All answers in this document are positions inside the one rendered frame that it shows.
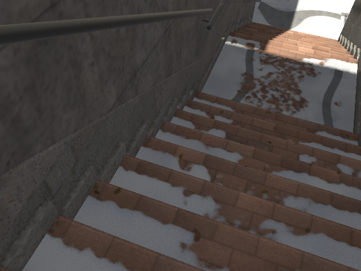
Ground stairs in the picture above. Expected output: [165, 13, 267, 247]
[234, 22, 354, 58]
[0, 91, 361, 271]

